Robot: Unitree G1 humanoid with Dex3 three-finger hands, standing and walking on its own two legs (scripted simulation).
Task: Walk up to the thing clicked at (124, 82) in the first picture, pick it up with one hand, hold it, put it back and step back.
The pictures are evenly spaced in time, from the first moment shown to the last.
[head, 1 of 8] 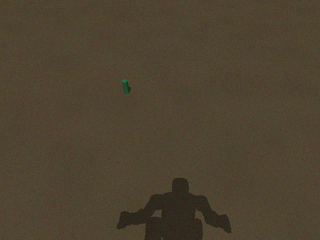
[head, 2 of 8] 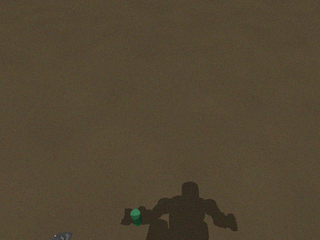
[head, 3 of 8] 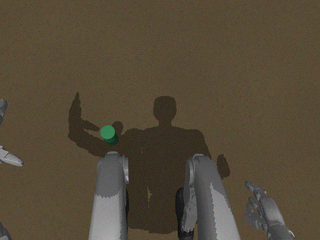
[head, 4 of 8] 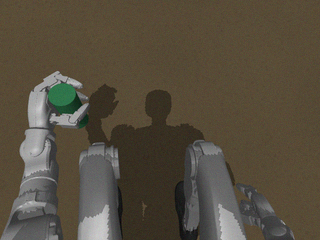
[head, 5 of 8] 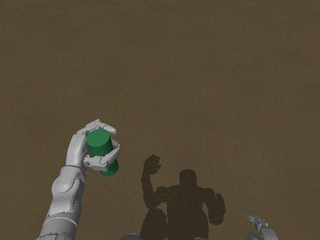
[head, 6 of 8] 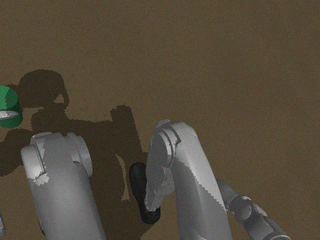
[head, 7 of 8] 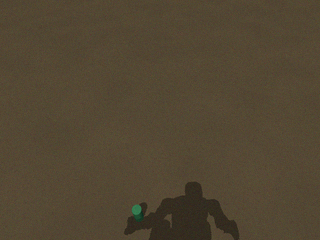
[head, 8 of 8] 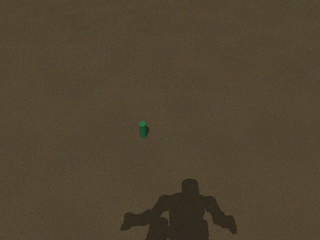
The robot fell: no
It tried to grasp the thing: yes
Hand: left
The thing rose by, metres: 0.69
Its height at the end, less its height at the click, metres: +0.00
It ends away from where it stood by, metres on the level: 0.01
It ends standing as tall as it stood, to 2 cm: yes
